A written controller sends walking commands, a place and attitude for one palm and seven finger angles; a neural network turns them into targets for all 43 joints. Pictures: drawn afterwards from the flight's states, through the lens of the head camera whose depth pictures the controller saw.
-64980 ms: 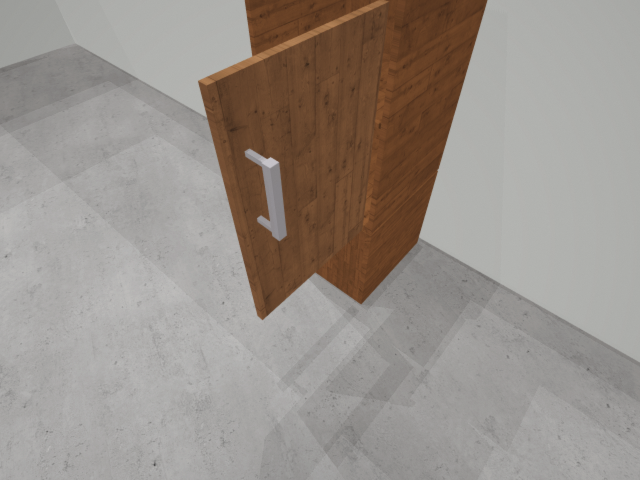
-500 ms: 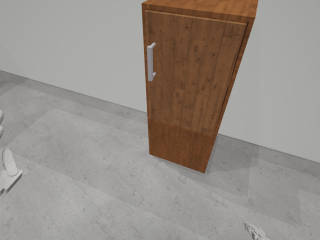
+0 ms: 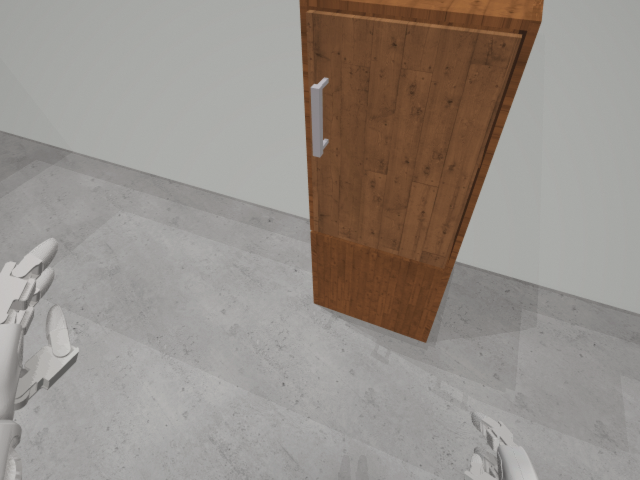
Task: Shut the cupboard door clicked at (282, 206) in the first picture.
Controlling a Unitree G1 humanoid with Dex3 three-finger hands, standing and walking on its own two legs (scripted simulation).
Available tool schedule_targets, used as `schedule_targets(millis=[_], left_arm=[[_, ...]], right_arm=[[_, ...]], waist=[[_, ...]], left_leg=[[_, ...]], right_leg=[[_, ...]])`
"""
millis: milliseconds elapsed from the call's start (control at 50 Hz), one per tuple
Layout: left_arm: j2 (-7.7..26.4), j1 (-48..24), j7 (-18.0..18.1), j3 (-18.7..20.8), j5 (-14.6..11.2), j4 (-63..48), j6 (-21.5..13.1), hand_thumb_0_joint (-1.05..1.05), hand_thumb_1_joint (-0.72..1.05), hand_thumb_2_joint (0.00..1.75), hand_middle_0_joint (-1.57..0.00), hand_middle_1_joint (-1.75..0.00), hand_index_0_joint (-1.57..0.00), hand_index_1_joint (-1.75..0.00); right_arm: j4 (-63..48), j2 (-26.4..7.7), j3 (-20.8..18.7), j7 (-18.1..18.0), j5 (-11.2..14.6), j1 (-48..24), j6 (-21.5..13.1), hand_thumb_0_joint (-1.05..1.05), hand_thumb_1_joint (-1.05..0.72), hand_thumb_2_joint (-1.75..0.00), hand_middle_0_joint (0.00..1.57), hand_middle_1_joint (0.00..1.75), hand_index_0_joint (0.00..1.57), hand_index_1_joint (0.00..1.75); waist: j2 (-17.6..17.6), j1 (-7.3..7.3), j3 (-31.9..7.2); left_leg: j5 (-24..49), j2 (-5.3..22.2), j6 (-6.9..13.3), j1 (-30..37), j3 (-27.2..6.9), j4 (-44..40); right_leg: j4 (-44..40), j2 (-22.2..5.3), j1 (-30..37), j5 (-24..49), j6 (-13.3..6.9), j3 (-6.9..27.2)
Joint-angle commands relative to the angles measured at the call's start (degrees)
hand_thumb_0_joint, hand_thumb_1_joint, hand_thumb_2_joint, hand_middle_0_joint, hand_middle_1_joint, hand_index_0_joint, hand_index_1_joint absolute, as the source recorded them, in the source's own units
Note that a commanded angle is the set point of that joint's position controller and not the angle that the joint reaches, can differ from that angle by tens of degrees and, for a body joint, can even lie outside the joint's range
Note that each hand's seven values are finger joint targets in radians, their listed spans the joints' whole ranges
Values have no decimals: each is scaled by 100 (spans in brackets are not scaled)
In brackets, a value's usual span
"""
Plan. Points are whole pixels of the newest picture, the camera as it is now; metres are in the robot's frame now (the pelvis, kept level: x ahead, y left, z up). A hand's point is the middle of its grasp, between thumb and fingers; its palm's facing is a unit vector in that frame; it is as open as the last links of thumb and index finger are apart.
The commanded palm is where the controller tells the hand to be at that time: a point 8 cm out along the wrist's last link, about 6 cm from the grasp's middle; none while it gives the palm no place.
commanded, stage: let the arm hang, fingers relaxed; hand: left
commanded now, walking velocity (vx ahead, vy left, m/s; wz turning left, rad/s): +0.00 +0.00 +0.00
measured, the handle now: (321, 118) +0.83 +0.06 +0.05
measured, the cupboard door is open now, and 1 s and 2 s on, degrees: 0 0 0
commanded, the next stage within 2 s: look to check the result in 1.06 s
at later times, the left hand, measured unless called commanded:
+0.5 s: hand out of the picture -0.08 +0.19 -0.17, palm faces +0.03 -0.98 -0.20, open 7.2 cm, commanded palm none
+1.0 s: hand out of the picture -0.02 +0.16 -0.17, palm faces +0.03 -0.99 -0.15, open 7.4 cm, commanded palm none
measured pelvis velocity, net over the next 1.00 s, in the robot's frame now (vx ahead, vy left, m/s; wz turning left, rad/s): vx -0.01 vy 0.01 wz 0.00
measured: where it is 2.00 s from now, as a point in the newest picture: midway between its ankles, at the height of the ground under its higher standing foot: outside the picture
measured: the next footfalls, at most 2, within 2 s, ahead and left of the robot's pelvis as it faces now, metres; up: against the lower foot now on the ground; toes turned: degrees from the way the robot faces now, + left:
none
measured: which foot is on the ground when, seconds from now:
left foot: down 0.00-1.00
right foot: down 0.00-1.00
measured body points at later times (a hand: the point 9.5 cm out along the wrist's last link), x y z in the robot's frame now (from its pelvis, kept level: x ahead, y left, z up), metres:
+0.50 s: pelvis -0.01 +0.01 +0.01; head +0.01 +0.01 +0.46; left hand -0.08 +0.24 -0.15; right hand -0.04 -0.23 -0.15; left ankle +0.05 +0.11 -0.73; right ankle -0.04 -0.10 -0.73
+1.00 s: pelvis -0.01 +0.01 +0.01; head -0.02 +0.01 +0.46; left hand -0.02 +0.21 -0.15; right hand -0.03 -0.20 -0.16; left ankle +0.05 +0.11 -0.73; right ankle -0.04 -0.10 -0.73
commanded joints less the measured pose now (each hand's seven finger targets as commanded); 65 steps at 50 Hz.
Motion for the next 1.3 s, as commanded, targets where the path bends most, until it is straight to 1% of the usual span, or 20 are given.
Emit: schedule_targets(millis=[0,20,60,80,100,120,180,200,240,260,420,540,620,720,780,900,1040,1100,1180,1280], left_arm=[[-136,-653,-650,-1333,282,2940,999,0,90,90,-20,-30,-20,-30],[-107,-747,-665,-1387,270,3247,990,0,90,90,-20,-30,-20,-30],[-61,-1016,-652,-1475,281,3962,955,0,90,90,-20,-30,-20,-30],[-69,-1134,-633,-1516,286,4343,954,0,90,90,-20,-30,-20,-30],[-79,-1215,-600,-1563,277,4721,969,0,90,90,-20,-30,-20,-30],[-134,-1276,-578,-1616,257,5059,991,0,90,90,-20,-30,-20,-30],[-248,-1244,-538,-1692,230,6030,990,0,90,90,-20,-30,-20,-30],[-221,-1163,-527,-1695,227,6312,977,0,90,90,-20,-30,-20,-30],[-502,-988,-515,-1632,222,6805,970,0,90,90,-20,-30,-20,-30],[-510,-914,-519,-1632,214,7023,971,0,90,90,-20,-30,-20,-30],[-692,-640,-505,-1726,186,8039,940,0,90,90,-20,-30,-20,-30],[-877,-416,-465,-1741,189,8307,942,0,90,90,-20,-30,-20,-30],[-966,-333,-441,-1748,203,8364,967,0,90,90,-20,-30,-20,-30],[-1033,-297,-420,-1731,211,8338,951,0,90,90,-20,-30,-20,-30],[-1084,-308,-416,-1736,219,8327,952,0,90,90,-20,-30,-20,-30],[-1049,-337,-409,-1718,219,8281,916,0,90,90,-20,-30,-20,-30],[-1074,-394,-420,-1712,208,8285,919,0,90,90,-20,-30,-20,-30],[-1001,-406,-422,-1700,211,8279,905,0,90,90,-20,-30,-20,-30],[-1015,-434,-424,-1706,202,8295,899,0,90,90,-20,-30,-20,-30],[-974,-445,-428,-1714,202,8319,897,0,90,90,-20,-30,-20,-30]], right_arm=[[79,-1297,-419,214,-138,-343,140,0,-90,-90,20,30,20,30],[81,-1293,-352,205,-154,-394,221,0,-90,-90,20,30,20,30],[212,-1150,-272,204,-186,-420,353,0,-90,-90,20,30,20,30],[317,-1059,-252,210,-210,-349,424,0,-90,-90,20,30,20,30],[451,-982,-228,217,-239,-261,497,0,-90,-90,20,30,20,30],[586,-872,-200,222,-254,-224,553,0,-90,-90,20,30,20,30],[1026,-768,-160,195,-267,-144,598,0,-90,-90,20,30,20,30],[1166,-792,-164,179,-249,-113,599,0,-90,-90,20,30,20,30],[1445,-602,-177,123,-264,-34,596,0,-90,-90,20,30,20,30],[1563,-551,-184,107,-255,19,602,0,-90,-90,20,30,20,30],[2304,-436,-224,18,-181,632,606,0,-90,-90,20,30,20,30],[2536,-282,-233,-4,-187,861,612,0,-90,-90,20,30,20,30],[2626,-174,-228,-2,-187,919,624,0,-90,-90,20,30,20,30],[2659,-64,-233,5,-195,987,607,0,-90,-90,20,30,20,30],[2675,-22,-231,3,-197,975,608,0,-90,-90,20,30,20,30],[2652,-28,-236,5,-185,978,580,0,-90,-90,20,30,20,30],[2642,-29,-236,-7,-197,965,576,0,-90,-90,20,30,20,30],[2615,-112,-252,-9,-178,953,575,0,-90,-90,20,30,20,30],[2634,-127,-248,-15,-187,915,569,0,-90,-90,20,30,20,30],[2636,-178,-250,-15,-182,863,577,0,-90,-90,20,30,20,30]], waist=[[-370,-79,-22],[-682,-51,15],[-1367,-98,131],[-1508,-148,182],[-1452,-176,209],[-1141,-199,229],[-115,-174,133],[29,-130,127],[511,-91,182],[727,-75,220],[-68,-127,532],[-335,-122,657],[-320,-116,850],[-380,-118,859],[-328,-120,1037],[-343,-105,974],[-139,-127,930],[-260,-119,901],[-220,-139,807],[-330,-136,888]], left_leg=[[1091,714,258,162,-804,-176],[898,690,293,67,-898,-245],[740,449,210,281,-843,-92],[715,323,155,425,-750,2],[732,246,105,570,-678,57],[780,216,79,662,-635,0],[1011,344,86,824,-747,-462],[1017,374,84,784,-792,-555],[589,367,86,679,-786,-757],[420,354,81,644,-777,-836],[226,449,110,890,-778,-1110],[36,419,130,924,-740,-1238],[-212,417,134,834,-758,-1377],[-95,390,131,820,-713,-1370],[-147,379,127,784,-701,-1408],[210,368,119,864,-632,-1289],[168,360,101,911,-636,-1304],[266,381,112,955,-628,-1261],[329,385,113,1039,-644,-1249],[392,408,119,1072,-623,-1225]], right_leg=[[110,-550,-690,525,-84,346],[-11,-550,-586,387,-94,363],[-397,-763,-735,534,-215,666],[-532,-899,-851,634,-286,775],[-600,-974,-933,640,-360,807],[-635,-1007,-930,650,-372,816],[-634,-774,-537,546,-218,709],[-704,-723,-336,555,-179,678],[-882,-712,-129,457,-210,683],[-947,-717,-54,462,-226,674],[-1264,-677,-111,355,-218,540],[-1247,-643,-210,207,-185,521],[-1185,-614,-331,100,-157,494],[-1154,-621,-328,188,-137,493],[-1173,-624,-448,192,-126,505],[-1212,-641,-368,387,-130,529],[-1229,-645,-311,414,-136,530],[-1258,-642,-293,442,-144,531],[-1267,-648,-246,493,-148,566],[-1306,-660,-272,506,-147,549]])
